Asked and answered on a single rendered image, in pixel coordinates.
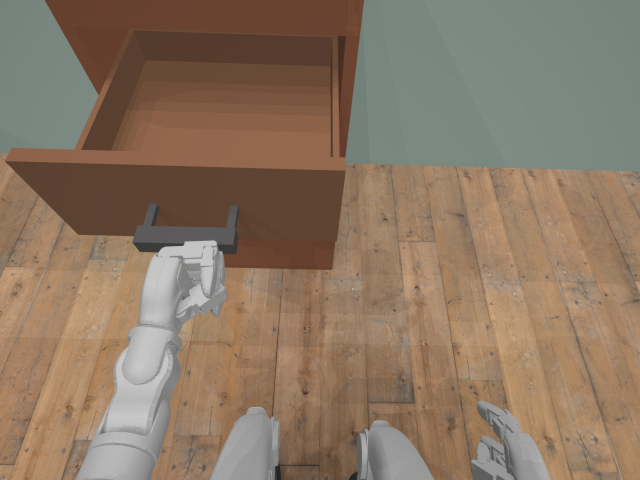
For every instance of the robot thigh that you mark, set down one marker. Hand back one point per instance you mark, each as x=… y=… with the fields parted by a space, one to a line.
x=251 y=448
x=385 y=453

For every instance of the right robot hand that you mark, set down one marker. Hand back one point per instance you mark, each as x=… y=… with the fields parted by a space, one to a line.
x=518 y=459

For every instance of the robot right thigh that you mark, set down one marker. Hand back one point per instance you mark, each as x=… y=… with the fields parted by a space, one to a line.
x=385 y=453

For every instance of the robot left thigh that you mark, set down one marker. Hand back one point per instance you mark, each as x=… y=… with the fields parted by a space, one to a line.
x=251 y=448

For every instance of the left robot hand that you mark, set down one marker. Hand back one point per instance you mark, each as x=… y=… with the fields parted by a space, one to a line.
x=167 y=281

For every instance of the left robot forearm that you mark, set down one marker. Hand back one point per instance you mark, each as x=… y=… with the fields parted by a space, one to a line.
x=129 y=438

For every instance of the cabinet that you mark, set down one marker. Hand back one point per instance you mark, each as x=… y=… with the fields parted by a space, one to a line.
x=96 y=29

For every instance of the drawer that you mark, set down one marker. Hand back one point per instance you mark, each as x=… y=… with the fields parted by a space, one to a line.
x=196 y=122

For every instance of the handle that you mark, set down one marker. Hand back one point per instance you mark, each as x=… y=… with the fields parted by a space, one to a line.
x=151 y=238

